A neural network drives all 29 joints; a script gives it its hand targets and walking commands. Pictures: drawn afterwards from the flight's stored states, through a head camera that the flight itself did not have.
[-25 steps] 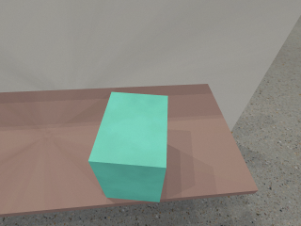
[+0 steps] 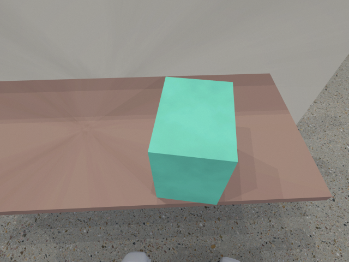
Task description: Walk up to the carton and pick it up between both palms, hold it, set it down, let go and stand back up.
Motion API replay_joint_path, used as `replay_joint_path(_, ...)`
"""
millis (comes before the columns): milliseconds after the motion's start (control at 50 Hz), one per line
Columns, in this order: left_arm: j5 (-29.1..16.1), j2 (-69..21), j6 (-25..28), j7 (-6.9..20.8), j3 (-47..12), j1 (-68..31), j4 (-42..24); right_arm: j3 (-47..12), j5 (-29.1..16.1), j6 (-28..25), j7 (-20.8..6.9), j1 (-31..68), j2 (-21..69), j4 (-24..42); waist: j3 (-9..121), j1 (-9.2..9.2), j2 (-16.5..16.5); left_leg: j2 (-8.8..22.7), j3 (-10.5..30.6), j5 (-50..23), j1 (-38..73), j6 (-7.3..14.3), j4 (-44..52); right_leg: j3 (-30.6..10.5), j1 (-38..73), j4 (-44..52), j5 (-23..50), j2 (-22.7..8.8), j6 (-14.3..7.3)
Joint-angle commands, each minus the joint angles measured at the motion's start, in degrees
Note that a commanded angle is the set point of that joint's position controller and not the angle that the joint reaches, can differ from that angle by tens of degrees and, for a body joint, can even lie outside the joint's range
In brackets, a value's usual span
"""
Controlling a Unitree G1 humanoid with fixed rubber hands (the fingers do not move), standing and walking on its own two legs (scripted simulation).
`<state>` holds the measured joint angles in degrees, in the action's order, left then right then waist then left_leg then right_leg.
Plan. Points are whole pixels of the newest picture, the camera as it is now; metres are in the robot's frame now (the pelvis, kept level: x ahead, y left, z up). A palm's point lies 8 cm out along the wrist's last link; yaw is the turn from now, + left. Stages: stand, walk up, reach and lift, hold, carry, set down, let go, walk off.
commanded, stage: walk up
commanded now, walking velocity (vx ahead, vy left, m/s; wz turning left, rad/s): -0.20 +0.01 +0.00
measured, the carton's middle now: (192, 143) +0.39 -0.03 +0.01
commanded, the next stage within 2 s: none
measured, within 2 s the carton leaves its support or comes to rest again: neither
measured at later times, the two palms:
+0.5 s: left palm out of the picture -0.03 +0.28 -0.12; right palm out of the picture -0.04 -0.13 -0.14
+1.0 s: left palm out of the picture -0.04 +0.32 -0.13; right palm out of the picture -0.08 -0.07 -0.13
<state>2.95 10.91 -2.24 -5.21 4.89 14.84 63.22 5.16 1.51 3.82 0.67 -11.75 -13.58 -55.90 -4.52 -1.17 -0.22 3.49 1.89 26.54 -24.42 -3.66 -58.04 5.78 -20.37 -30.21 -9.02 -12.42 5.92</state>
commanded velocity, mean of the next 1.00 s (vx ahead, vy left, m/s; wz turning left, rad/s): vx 0.00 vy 0.00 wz -0.01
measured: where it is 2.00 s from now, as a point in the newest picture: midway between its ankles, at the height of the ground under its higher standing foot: outside the picture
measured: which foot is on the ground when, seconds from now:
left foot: up 0.00-0.04, down 0.06-1.00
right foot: down 0.00-0.06, up 0.08-0.36, down 0.38-1.00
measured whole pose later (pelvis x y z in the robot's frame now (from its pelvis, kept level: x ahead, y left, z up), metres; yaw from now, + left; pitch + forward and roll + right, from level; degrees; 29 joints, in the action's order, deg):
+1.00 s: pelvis -0.03 +0.12 +0.02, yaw -4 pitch -1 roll +0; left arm 0.1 6.2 0.9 -1.9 0.8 17.0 66.7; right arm 0.5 0.6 -1.2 1.9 -19.1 -4.6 -66.9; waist -2.0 0.6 -0.3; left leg 0.5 -3.0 11.4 -9.8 0.8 -22.5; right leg 1.6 -6.1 -20.7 -13.3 -1.1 0.8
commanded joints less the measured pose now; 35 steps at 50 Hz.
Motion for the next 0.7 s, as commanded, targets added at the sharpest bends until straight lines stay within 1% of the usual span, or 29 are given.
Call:
replay_joint_path(0, -1.20, 9.15, -0.64, 1.12, 1.97, -3.17, -3.43, -0.64, -1.62, -2.53, 0.49, -12.29, 0.50, -0.52, 6.28, 4.40, -15.70, -2.99, -9.72, -15.16, 12.92, -3.37, 30.35, 3.56, 2.77, -0.42, 10.78, 2.20, -6.96)
replay_joint_path(20, -0.39, 8.75, -0.67, 2.06, 2.09, -2.72, -4.48, 0.00, -1.40, -3.21, 1.31, -15.98, -2.87, -2.79, 4.67, 4.72, -4.69, -3.20, -8.99, -20.87, 19.21, -4.78, 36.96, 2.66, -4.62, -6.89, 4.60, 4.69, -5.22)
replay_joint_path(40, 1.17, 3.16, -1.49, 2.89, 0.30, 4.67, -3.21, -0.19, -0.88, -3.64, 0.70, -21.35, -6.14, -4.63, 7.07, 6.02, 16.21, 4.90, 0.48, 0.68, 21.84, -2.89, 40.49, 2.36, -16.52, -18.16, -30.37, 9.76, -5.63)
replay_joint_path(60, 0.86, -0.71, -2.57, 2.42, -0.27, 5.83, -4.33, -0.27, 0.52, -2.60, 1.12, -17.50, -10.34, -0.93, 1.43, 3.85, 26.40, 18.85, 17.29, 24.91, 8.10, 1.02, 47.29, -3.06, -22.36, -28.55, -30.72, 12.48, -4.61)
replay_joint_path(80, -0.22, 2.12, -2.99, 2.73, 0.04, -1.00, -11.17, 3.04, 0.95, -1.72, 1.41, -9.97, -20.51, 1.93, -0.07, 5.99, 36.45, 25.98, 27.74, 42.04, -6.82, 9.15, 58.62, -9.45, -19.60, -30.77, -28.95, 10.77, -5.57)
replay_joint_path(100, -1.65, 6.34, -2.76, 4.39, 0.93, -7.44, -12.40, 1.94, 1.44, -1.82, 1.46, -3.19, -15.36, 3.24, -7.58, 4.66, 28.93, 21.23, 26.34, 35.41, -15.34, 9.17, 62.04, -12.15, -14.24, -36.05, -22.07, 10.56, -6.26)
replay_joint_path(120, -1.91, 5.49, -1.92, 5.25, 0.41, -4.24, -8.94, -0.82, -0.38, -2.22, 0.66, -3.78, -7.09, 2.07, -8.02, 1.79, 24.57, 14.93, 18.83, 20.95, -11.73, 8.63, 58.04, -11.07, -8.88, -30.48, -18.13, 8.88, -6.39)
replay_joint_path(140, -2.19, 4.75, -1.15, 6.05, 0.88, 1.28, -5.50, -2.11, -0.81, -2.93, 0.63, 1.04, -3.51, 3.18, -5.66, -2.28, 15.75, 8.03, 5.99, -0.54, -2.44, 6.07, 50.48, -9.05, -7.30, -29.24, -12.53, 10.10, -6.31)
replay_joint_path(160, -2.43, 3.58, -0.29, 6.03, 0.65, 9.06, -3.13, -1.61, -0.77, -3.60, 0.61, 6.41, -5.39, 5.07, 0.28, -6.90, 14.28, 7.07, -1.63, -20.28, 8.86, 5.84, 42.81, -7.96, -10.80, -28.59, -11.69, 11.52, -5.88)
replay_joint_path(180, -2.18, 2.27, -0.08, 5.57, 0.36, 14.25, -0.91, -1.00, -0.99, -4.29, 0.34, 8.75, -6.55, 6.27, 5.18, -9.20, 10.47, 8.56, -4.94, -27.96, 16.49, 6.41, 38.75, -5.77, -13.14, -30.27, -11.00, 12.91, -5.26)
replay_joint_path(200, -1.79, 1.67, -0.10, 5.06, -0.15, 13.71, -0.47, -0.76, -1.14, -4.82, 0.22, 5.58, -6.08, 5.99, 7.50, -6.76, 6.87, 9.28, -4.51, -22.42, 14.62, 6.94, 39.53, -4.83, -8.67, -29.38, -10.44, 12.38, -5.07)
replay_joint_path(220, -1.30, 2.06, -0.06, 4.83, -0.58, 7.43, -2.06, -1.31, -0.99, -5.11, 0.29, -0.10, -3.44, 4.37, 6.71, -2.42, 3.72, 8.74, -1.01, -15.28, 9.58, 7.38, 42.01, -4.79, -2.86, -24.28, -11.44, 11.59, -5.10)
replay_joint_path(240, -1.50, 2.58, 0.20, 4.75, -0.88, -0.94, -5.11, -2.32, -0.69, -5.17, 0.32, -5.53, -0.47, 2.34, 4.57, 1.18, 3.41, 8.21, 3.62, -11.52, 6.00, 8.13, 43.68, -5.16, 0.87, -17.46, -12.47, 11.53, -4.96)
replay_joint_path(260, -1.73, 1.94, 0.47, 4.75, -1.22, -5.29, -7.08, -2.80, -0.46, -4.85, 0.59, -7.96, -0.11, 0.67, 2.84, 2.92, 5.43, 8.49, 6.16, -9.12, 4.65, 9.54, 44.67, -5.09, 2.72, -11.81, -12.56, 11.75, -4.85)
replay_joint_path(280, -1.99, 1.00, 0.67, 4.71, -1.53, -4.34, -7.34, -2.59, 0.03, -4.51, 1.10, -7.01, -2.05, -0.04, 2.12, 2.56, 7.40, 10.09, 6.79, -9.44, 6.38, 11.70, 44.24, -4.22, 2.48, -7.63, -12.87, 12.11, -4.96)
replay_joint_path(300, -2.35, 0.23, 0.87, 4.41, -1.83, 1.00, -5.91, -1.90, 0.34, -4.29, 1.54, -4.06, -4.69, 0.08, 3.23, 0.44, 8.12, 11.80, 5.93, -11.26, 10.39, 13.26, 42.45, -3.50, 2.00, -3.59, -12.00, 12.32, -5.41)
replay_joint_path(320, -2.68, -0.31, 1.24, 3.92, -2.13, 6.98, -3.87, -1.40, 0.26, -4.13, 1.71, -1.38, -6.47, 0.35, 4.67, -1.98, 7.51, 12.61, 4.90, -14.72, 13.69, 13.45, 39.64, -3.12, 3.39, 3.63, -7.36, 12.17, -5.96)
replay_joint_path(340, -2.83, -0.46, 1.90, 3.39, -2.40, 11.34, -1.70, -1.51, -0.07, -4.01, 1.57, -1.27, -5.77, 0.01, 5.55, -3.08, 5.44, 11.84, 3.98, -18.54, 14.75, 12.46, 36.30, -3.32, 7.46, 13.47, -0.71, 11.65, -6.32)
replay_joint_path(360, -2.62, 1.46, 2.90, 2.93, -2.48, 11.75, -0.69, -2.33, -0.38, -4.07, 1.15, -6.03, -2.15, -1.19, 6.35, -0.99, 0.81, 9.12, 2.75, -21.10, 12.52, 10.18, 32.16, -8.59, 13.77, 18.26, 3.76, 7.01, -6.57)
replay_joint_path(380, -2.19, 5.16, 3.58, 2.58, -2.26, 8.57, -1.35, -3.58, -1.11, -4.18, 0.71, -11.81, 3.35, -2.43, 7.40, 3.10, -8.54, 4.80, -0.78, -13.91, 5.70, 7.36, 28.54, -18.76, 19.67, 18.17, 13.21, -1.52, -8.14)
replay_joint_path(400, -2.40, 5.34, 3.46, 2.70, -2.79, 3.96, -2.64, -4.39, -1.56, -3.73, 0.53, -14.64, 6.79, -4.03, 4.99, 5.62, -11.59, 0.09, -3.37, -3.08, 0.07, 5.48, 27.95, -20.66, 21.24, 16.71, 16.81, -3.65, -9.54)
replay_joint_path(420, -2.36, 4.53, 3.43, 3.11, -3.20, 2.62, -2.74, -4.36, -1.78, -3.38, 0.92, -13.01, 6.42, -4.53, 3.21, 4.49, -14.89, 0.86, -4.15, -5.05, 6.97, 5.41, 30.49, -18.52, 12.27, 16.35, 10.91, -3.56, -12.53)
replay_joint_path(440, -2.26, 1.07, 3.53, 3.61, -3.79, 1.81, -2.62, -3.84, -1.70, -3.45, 1.08, -9.33, 3.47, -4.36, 0.91, 4.00, -14.33, 0.95, -3.55, -11.51, 11.59, 5.33, 33.95, -16.68, 7.29, 17.88, 4.20, 0.43, -11.60)
replay_joint_path(480, -2.30, -1.49, 3.92, 3.60, -4.61, 4.18, -1.20, -3.17, -1.30, -3.77, 0.69, -5.28, 0.42, -4.55, 0.34, 2.32, -8.55, 0.74, -2.69, -19.33, 14.60, 5.50, 35.24, -10.44, 7.74, 16.96, 8.79, 5.06, -9.19)
replay_joint_path(500, -2.52, -0.47, 4.07, 3.17, -4.56, 4.79, -0.80, -3.16, -1.32, -3.78, 0.55, -6.94, 1.32, -5.53, 1.16, 2.36, -6.89, -0.12, -3.33, -19.90, 13.65, 5.09, 35.06, -9.60, 10.41, 15.64, 9.63, 5.41, -8.89)
replay_joint_path(540, -3.02, 1.58, 3.96, 3.12, -3.54, 4.43, -0.59, -3.95, -0.79, -4.00, 0.83, -10.46, 3.31, -7.47, 1.80, 2.73, -3.60, 0.38, -3.74, -19.24, 13.56, 3.84, 37.06, -10.20, 11.45, 15.97, 0.32, 5.57, -9.36)
replay_joint_path(580, -3.20, 0.28, 3.88, 3.58, -3.44, 6.34, 0.21, -4.00, -0.67, -4.27, 1.21, -8.42, 2.70, -7.52, -0.93, 1.26, -0.71, 1.77, -2.62, -18.60, 15.75, 3.06, 38.07, -11.05, 6.95, 18.64, -7.55, 6.39, -9.28)
replay_joint_path(620, -3.00, -0.23, 3.91, 3.44, -3.51, 6.99, 1.07, -3.75, -0.77, -4.21, 1.11, -8.19, 2.84, -8.34, -2.86, 1.26, 2.17, 1.48, -2.25, -18.36, 13.91, 2.55, 38.03, -10.03, 7.68, 18.02, -5.08, 6.67, -8.78)
replay_joint_path(680, -3.01, 0.69, 4.00, 3.46, -2.99, 6.55, 1.29, -3.97, -0.76, -4.75, 1.30, -10.96, 3.30, -9.64, -1.19, 1.49, 3.07, 2.08, -1.77, -20.37, 12.86, 2.97, 39.15, -8.59, 11.88, 14.94, 0.24, 7.05, -8.48)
